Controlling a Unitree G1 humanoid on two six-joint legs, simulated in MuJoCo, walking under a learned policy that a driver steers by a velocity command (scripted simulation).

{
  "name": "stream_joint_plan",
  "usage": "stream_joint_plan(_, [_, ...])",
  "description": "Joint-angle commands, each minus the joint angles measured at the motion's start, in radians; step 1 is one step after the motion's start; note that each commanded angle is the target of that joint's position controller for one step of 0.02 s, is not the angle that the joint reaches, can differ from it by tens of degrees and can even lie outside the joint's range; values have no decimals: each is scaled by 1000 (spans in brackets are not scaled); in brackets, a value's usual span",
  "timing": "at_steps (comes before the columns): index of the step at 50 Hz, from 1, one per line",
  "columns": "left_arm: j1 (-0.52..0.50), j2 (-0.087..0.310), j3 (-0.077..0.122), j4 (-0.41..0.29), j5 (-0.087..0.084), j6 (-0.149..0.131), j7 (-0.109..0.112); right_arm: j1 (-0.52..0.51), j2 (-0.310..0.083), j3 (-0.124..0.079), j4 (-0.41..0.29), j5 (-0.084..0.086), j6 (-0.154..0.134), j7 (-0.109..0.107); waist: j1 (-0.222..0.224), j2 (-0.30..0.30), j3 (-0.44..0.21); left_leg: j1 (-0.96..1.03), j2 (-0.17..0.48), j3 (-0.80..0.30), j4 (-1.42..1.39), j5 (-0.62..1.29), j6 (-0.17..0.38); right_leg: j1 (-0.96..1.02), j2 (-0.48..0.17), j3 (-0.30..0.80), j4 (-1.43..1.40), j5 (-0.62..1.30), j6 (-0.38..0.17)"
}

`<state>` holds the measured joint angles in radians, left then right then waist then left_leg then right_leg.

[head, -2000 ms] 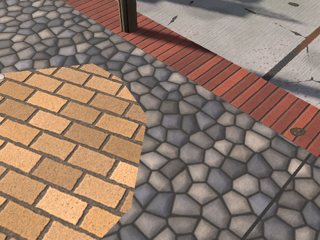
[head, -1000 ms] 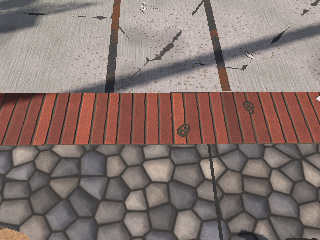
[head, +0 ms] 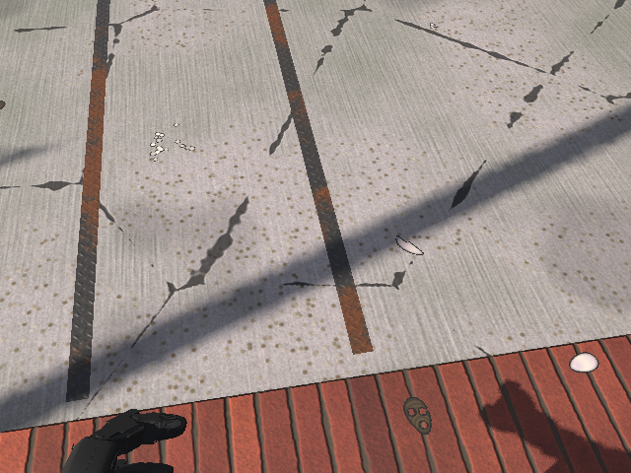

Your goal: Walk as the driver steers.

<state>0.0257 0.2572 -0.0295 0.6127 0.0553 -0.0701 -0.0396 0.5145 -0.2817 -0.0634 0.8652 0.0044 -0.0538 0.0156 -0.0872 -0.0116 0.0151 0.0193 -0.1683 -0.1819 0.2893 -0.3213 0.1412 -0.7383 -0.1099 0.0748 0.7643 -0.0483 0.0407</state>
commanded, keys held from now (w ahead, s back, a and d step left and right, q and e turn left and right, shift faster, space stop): w+q+shift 0.48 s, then w+shift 0.10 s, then w+e+shift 0.42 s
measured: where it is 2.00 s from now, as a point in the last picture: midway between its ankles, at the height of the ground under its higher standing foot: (176, 100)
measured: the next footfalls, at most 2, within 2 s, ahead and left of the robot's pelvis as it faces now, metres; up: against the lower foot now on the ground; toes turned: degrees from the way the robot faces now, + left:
right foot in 0.12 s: +0.35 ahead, -0.15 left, +0.00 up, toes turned +11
left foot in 0.54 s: +0.63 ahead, +0.16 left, +0.00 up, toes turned +34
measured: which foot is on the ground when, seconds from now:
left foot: down 0.00-0.14, up 0.16-0.52, down 0.54-0.90, up 0.92-1.00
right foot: up 0.00-0.10, down 0.12-0.54, up 0.56-0.90, down 0.92-1.00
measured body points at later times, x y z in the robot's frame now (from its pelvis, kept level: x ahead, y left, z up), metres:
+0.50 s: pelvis +0.47 +0.02 -0.03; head +0.49 +0.04 +0.42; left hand +0.26 +0.23 -0.15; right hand +0.82 -0.06 -0.06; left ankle +0.60 +0.16 -0.70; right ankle +0.31 -0.16 -0.73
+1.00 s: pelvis +0.91 +0.22 -0.15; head +0.92 +0.22 +0.30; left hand +0.79 +0.47 -0.29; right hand +1.11 +0.02 -0.27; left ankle +0.73 +0.26 -0.68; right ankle +0.93 +0.18 -0.88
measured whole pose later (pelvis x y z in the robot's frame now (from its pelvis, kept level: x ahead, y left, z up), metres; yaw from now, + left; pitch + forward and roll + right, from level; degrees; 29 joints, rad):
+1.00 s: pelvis +0.91 +0.22 -0.15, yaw +23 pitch -2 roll +0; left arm 0.39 0.27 0.06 0.95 0.03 -0.05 -0.05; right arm 0.23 -0.25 -0.02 0.89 -0.06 -0.11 -0.02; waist 0.04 0.00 0.04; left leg -0.40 -0.01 0.03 1.62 -0.40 0.10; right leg -0.23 0.13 -0.03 0.56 -0.34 -0.13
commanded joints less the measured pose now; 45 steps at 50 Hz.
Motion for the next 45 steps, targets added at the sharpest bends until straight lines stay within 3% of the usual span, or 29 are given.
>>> stream_joint_plan(1, [-127, 76, 16, -94, -19, -11, 1, -43, -198, -51, -74, 12, -24, -8, 9, 63, 70, -291, 195, -191, -137, 546, 87, 308, 97, -99, -145, 169, -4])
stream_joint_plan(4, [8, 155, 48, -60, -22, -15, 25, -61, -247, -62, -79, 7, -19, -24, 78, 55, -61, -134, 204, -201, 101, 885, 26, 517, 156, -74, -226, 22, -31])
stream_joint_plan(5, [179, 199, 71, -20, -31, -17, 40, -98, -286, -70, -85, -3, -19, -21, 178, 60, -163, -153, 194, -191, 313, 915, 6, 707, 153, -67, -220, -64, -40])
stream_joint_plan(6, [397, 253, 98, 27, -28, -17, 65, -149, -264, -65, -97, -14, -29, -15, 294, 49, -261, -289, 150, -164, 578, 799, -10, 963, 73, -18, -180, -175, -56])
stream_joint_plan(7, [592, 316, 119, 59, 3, -19, 87, -157, -88, -22, -127, -27, -40, -18, 319, -169, -384, -466, 82, -77, 951, 45, 0, 1174, -205, 262, -205, -554, -72])
stream_joint_plan(8, [450, 382, 132, 40, 18, -13, 75, -20, -34, 5, -200, 40, -34, -13, 160, -471, -486, -702, 31, 20, 1160, -191, -26, 1227, -418, 877, -482, -728, -177])
stream_joint_plan(9, [320, 254, 122, 16, 6, -7, 70, -126, -132, -3, -158, 3, -12, -25, 177, -226, -303, -785, 127, 52, 1184, -53, -17, 1068, -331, 765, -503, -793, -180])
stream_joint_plan(10, [281, 174, 101, 24, -2, -6, 66, -198, -156, -13, -162, -16, 0, -13, 179, -109, -185, -786, 170, 73, 1132, 26, -19, 943, -284, 549, -474, -635, -172])
stream_joint_plan(11, [286, 141, 94, 52, 6, -7, 61, -233, -144, -12, -163, -23, 10, 1, 168, -26, -113, -765, 200, 82, 1105, 47, -26, 841, -248, 414, -477, -452, -164])
stream_joint_plan(15, [365, 79, 77, 164, -35, -45, 47, -321, -47, 13, -233, -37, 67, 40, 105, -62, 14, -801, 268, 104, 1050, 59, -31, 702, -172, 67, -520, -65, -106])
stream_joint_plan(19, [302, 95, 77, 181, -33, -64, 35, -454, -55, 31, -316, -30, 75, 59, 54, -65, 91, -757, 261, 186, 822, 280, -34, 582, -108, -205, -595, 157, -77])
stream_joint_plan(21, [321, 133, 81, 198, -35, -68, 42, -549, -74, 36, -339, -29, 66, 87, 67, -14, 154, -659, 234, 275, 571, 371, -10, 539, -67, -302, -660, 204, -61])
stream_joint_plan(22, [356, 152, 87, 216, -31, -68, 47, -554, -67, 41, -322, -23, 63, 99, 77, -19, 130, -571, 195, 324, 534, 393, 5, 558, -50, -343, -663, 330, -52])
stream_joint_plan(23, [377, 204, 97, 217, -32, -68, 53, -536, -67, 38, -323, -28, 61, 101, 55, -46, 129, -507, 175, 353, 524, 356, 17, 582, -82, -364, -591, 571, -50])
stream_joint_plan(25, [280, 249, 105, 167, -43, -65, 67, -206, -141, -6, -196, -31, 54, 76, -128, -97, -59, -149, 102, 359, 676, 420, 70, 545, -105, -382, -270, 1054, -38])
stream_joint_plan(26, [188, 241, 99, 160, -57, -63, 74, -29, -156, -18, -136, -52, 51, 53, -239, -111, -129, 28, 147, 242, 603, 548, 111, 503, -129, -343, -69, 907, -19])
stream_joint_plan(27, [89, 266, 113, 137, -62, -46, 63, 206, -226, -54, -44, -53, 58, 17, -339, -77, -195, 303, 134, 193, 575, 427, 136, 359, -125, -290, 271, 853, -30])
stream_joint_plan(28, [50, 236, 119, 116, -58, -34, 47, 205, -295, -80, -14, -41, 55, -10, -332, 246, -97, 441, 172, 123, 374, 427, 209, 75, 88, -272, 837, -64, 1])
stream_joint_plan(29, [242, 161, 80, 57, -42, -47, 44, 45, -312, -64, -56, -37, 48, -20, -98, 407, -155, 524, 336, -214, 215, 388, 251, -223, 113, -173, 937, -485, 7])
stream_joint_plan(30, [246, 201, 83, 82, -18, -50, 52, -19, -277, -59, -106, -50, 30, -31, -66, 170, -112, 356, 378, -351, 117, 270, 229, -198, 57, -78, 831, -465, -6])
stream_joint_plan(32, [258, 186, 87, 130, -6, -20, 36, -183, -218, -43, -123, -48, 1, -48, 63, -100, 11, -17, 387, -368, 38, 11, 185, -51, -12, -37, 588, -402, -11])
stream_joint_plan(34, [229, 126, 79, 137, 12, 30, 9, -252, -183, -24, -92, -58, -51, -46, 117, -101, 64, -334, 343, -230, 36, -87, 153, 169, -12, -37, 408, -380, 0])
stream_joint_plan(35, [192, 105, 80, 118, -2, 46, 0, -289, -170, -21, -79, -57, -81, -39, 138, -70, 111, -457, 298, -130, 19, -132, 131, 218, 9, -63, 294, -174, -16])
stream_joint_plan(36, [166, 84, 80, 108, -25, 40, -15, -318, -146, -22, -53, -35, -111, -45, 157, -53, 133, -575, 240, -13, 42, -204, 69, 324, 25, -65, 97, 74, -28])
stream_joint_plan(38, [267, 38, 73, 172, -44, 22, -49, -316, -96, -9, 1, -6, -142, -47, 187, 14, 40, -687, 183, 179, 114, -196, -1, 666, 64, -109, -21, 539, -46])
stream_joint_plan(40, [305, 51, 74, 210, -65, 12, -59, -306, -88, -3, 14, -5, -143, -50, 190, 35, 25, -626, 206, 225, 173, -184, -17, 725, 79, -148, -41, 633, -68])
stream_joint_plan(43, [210, 105, 87, 222, -13, 17, -40, -186, -99, 3, 56, -36, -102, -64, 116, 4, 147, -329, 247, 273, 410, 154, -26, 534, 111, -219, -222, 410, -117])
stream_joint_plan(44, [318, 118, 99, 257, -2, 21, -30, -199, -110, 3, 55, -45, -87, -67, 155, 1, 103, -235, 251, 306, 601, 404, -28, 566, 121, -217, -297, 376, -152])
stream_joint_plan(45, [550, 133, 115, 325, -1, 29, -26, -251, -108, -2, 50, -30, -71, -71, 260, 6, 25, -287, 239, 324, 1012, 571, -38, 721, 80, -152, -358, 389, -240])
